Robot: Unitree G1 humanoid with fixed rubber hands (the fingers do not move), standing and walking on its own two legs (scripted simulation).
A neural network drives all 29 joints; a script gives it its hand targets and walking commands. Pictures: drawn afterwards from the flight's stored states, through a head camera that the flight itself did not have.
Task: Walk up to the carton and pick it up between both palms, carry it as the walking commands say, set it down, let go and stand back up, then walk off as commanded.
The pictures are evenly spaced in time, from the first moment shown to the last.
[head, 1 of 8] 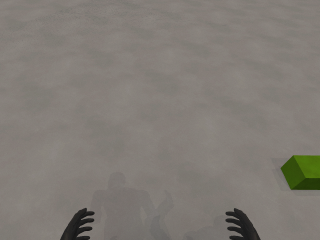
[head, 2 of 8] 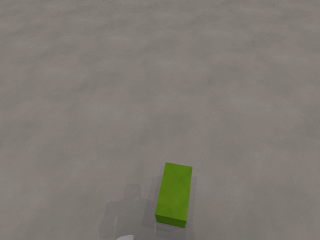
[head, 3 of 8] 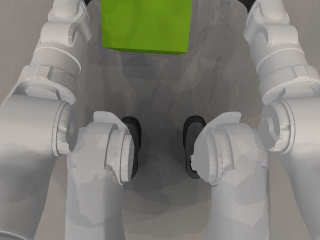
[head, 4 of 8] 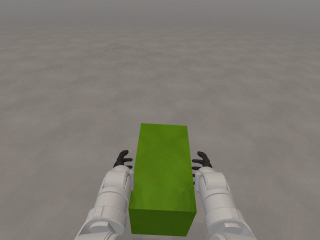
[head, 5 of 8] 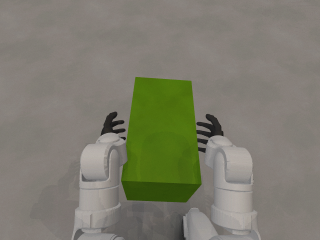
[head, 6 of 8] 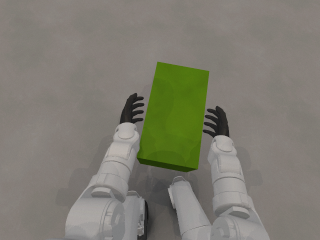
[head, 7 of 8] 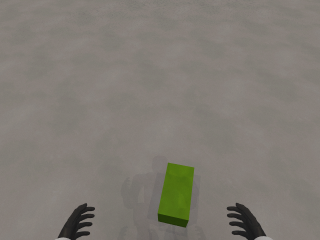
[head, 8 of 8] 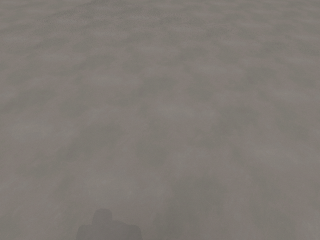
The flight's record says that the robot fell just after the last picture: no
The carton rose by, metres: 0.69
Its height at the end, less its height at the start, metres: +0.00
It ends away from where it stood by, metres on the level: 1.64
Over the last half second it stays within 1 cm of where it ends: yes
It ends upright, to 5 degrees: yes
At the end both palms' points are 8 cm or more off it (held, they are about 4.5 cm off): yes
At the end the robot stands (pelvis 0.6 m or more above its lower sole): yes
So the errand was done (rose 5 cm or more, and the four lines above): yes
